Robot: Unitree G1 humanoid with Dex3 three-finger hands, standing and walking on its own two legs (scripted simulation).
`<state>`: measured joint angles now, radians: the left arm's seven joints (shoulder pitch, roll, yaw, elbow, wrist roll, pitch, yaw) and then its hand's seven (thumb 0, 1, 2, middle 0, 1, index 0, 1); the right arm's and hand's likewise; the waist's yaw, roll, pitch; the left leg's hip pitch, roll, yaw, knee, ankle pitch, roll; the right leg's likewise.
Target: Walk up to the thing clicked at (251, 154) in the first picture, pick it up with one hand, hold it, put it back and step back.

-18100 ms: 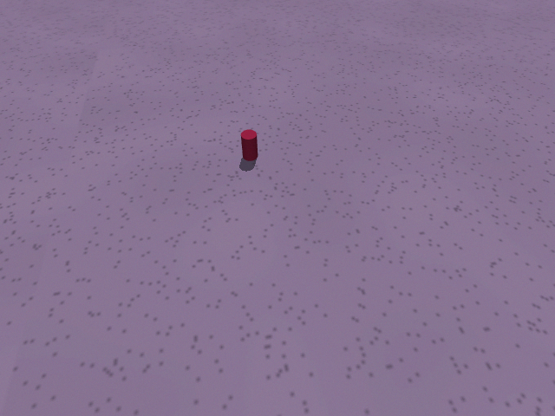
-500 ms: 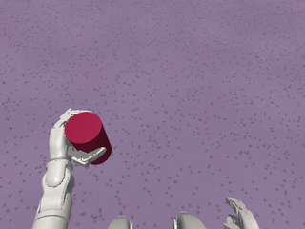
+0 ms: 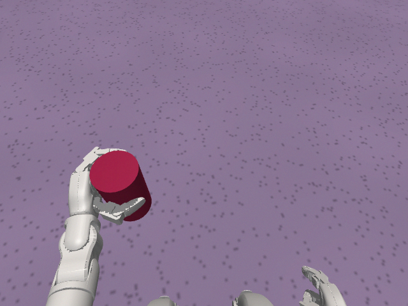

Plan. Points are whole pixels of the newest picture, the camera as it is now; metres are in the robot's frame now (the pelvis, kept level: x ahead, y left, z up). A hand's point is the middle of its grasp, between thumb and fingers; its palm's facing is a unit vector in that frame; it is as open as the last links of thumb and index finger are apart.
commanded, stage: hold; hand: left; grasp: from the side
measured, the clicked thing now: (124, 188) +0.33 +0.16 +0.02
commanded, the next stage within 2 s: none
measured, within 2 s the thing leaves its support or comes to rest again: neither
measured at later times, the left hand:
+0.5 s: hand (118, 186) +0.32 +0.17 +0.05, palm faces +0.12 -0.99 -0.01, open 11.2 cm
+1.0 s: hand (119, 186) +0.32 +0.16 +0.05, palm faces +0.12 -0.99 -0.01, open 11.2 cm
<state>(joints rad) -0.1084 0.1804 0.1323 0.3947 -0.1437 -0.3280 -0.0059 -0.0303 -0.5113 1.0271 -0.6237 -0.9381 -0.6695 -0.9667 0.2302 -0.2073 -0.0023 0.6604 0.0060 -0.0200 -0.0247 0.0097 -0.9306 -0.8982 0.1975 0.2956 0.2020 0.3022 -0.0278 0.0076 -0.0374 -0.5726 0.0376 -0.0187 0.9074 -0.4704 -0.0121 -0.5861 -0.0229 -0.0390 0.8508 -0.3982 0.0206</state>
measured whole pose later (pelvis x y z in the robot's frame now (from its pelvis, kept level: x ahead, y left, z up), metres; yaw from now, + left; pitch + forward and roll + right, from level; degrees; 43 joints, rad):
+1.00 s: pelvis +0.00 +0.00 +0.01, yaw +0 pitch +6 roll -1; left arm -0.11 0.16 0.12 0.43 -0.14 -0.35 -0.01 -0.03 -0.50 1.02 -0.61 -0.95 -0.66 -0.98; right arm 0.21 -0.21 0.00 0.68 0.00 -0.04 -0.02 0.01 -0.93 -0.90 0.20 0.30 0.20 0.30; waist -0.02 0.01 -0.02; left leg -0.50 0.04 -0.02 0.84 -0.43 -0.01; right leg -0.52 -0.02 -0.04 0.79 -0.36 0.02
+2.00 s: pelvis -0.01 +0.00 +0.01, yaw +0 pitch +5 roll -1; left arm -0.13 0.17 0.13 0.46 -0.14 -0.36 -0.01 -0.03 -0.50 1.03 -0.61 -0.95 -0.65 -0.98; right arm 0.22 -0.21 0.00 0.68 0.01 -0.03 -0.02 0.01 -0.93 -0.90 0.20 0.30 0.20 0.30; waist -0.03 0.01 -0.02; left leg -0.51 0.04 -0.02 0.84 -0.43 -0.02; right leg -0.52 -0.02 -0.04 0.79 -0.36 0.02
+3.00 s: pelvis -0.04 +0.00 -0.13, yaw +0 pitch +27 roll -2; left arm -0.40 0.24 0.28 0.90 -0.12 -0.73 -0.04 -0.03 -0.51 1.03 -0.63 -0.93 -0.67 -0.96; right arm 0.16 -0.25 -0.02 0.70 -0.05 -0.04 0.06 0.01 -0.90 -0.90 0.20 0.30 0.20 0.30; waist -0.08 -0.01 -0.18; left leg -1.37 0.03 -0.06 1.55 -0.66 -0.02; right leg -1.38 -0.03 -0.04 1.49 -0.58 0.01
